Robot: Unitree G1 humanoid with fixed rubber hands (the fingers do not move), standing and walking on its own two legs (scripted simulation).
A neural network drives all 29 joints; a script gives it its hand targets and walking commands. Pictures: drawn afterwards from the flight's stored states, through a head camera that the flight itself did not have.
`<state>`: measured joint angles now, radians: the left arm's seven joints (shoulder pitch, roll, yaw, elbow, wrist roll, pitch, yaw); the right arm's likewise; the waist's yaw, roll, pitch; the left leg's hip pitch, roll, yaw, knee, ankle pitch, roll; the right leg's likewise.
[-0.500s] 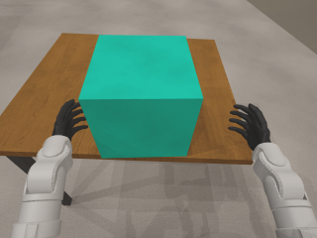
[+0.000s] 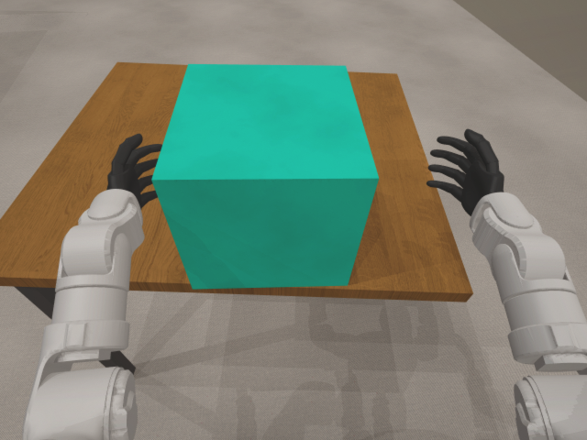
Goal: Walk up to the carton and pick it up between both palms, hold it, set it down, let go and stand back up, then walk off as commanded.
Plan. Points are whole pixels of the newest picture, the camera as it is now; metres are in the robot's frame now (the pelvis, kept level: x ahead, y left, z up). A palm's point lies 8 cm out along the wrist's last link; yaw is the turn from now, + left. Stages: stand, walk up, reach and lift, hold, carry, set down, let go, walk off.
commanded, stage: reach and lift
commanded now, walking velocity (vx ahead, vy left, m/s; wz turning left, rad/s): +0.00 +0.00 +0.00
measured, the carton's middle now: (269, 176) +0.52 +0.08 +0.05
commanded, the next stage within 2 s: none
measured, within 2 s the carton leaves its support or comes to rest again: neither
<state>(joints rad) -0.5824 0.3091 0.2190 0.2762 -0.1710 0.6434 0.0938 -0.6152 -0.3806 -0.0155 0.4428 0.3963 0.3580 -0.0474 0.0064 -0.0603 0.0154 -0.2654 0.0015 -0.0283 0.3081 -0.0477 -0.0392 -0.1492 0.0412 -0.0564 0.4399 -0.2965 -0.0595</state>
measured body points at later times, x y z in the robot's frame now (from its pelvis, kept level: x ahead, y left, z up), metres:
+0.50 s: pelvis +0.01 +0.01 +0.00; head +0.02 +0.03 +0.45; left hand +0.45 +0.26 +0.19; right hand +0.47 -0.18 +0.20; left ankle +0.07 +0.15 -0.74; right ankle -0.04 -0.06 -0.74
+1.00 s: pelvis +0.01 +0.02 +0.00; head +0.05 +0.03 +0.45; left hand +0.44 +0.27 +0.09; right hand +0.45 -0.21 +0.11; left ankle +0.07 +0.15 -0.74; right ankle -0.04 -0.06 -0.74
